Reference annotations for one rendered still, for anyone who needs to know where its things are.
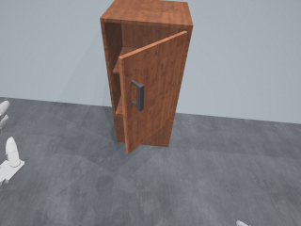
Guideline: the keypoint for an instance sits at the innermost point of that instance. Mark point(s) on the handle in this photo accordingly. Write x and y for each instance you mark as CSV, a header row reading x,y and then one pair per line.
x,y
139,96

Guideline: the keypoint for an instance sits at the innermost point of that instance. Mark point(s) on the cupboard door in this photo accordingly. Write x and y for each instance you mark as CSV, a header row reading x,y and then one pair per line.
x,y
157,66

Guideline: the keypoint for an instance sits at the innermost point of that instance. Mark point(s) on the robot left hand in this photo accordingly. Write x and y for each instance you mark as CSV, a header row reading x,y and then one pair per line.
x,y
10,167

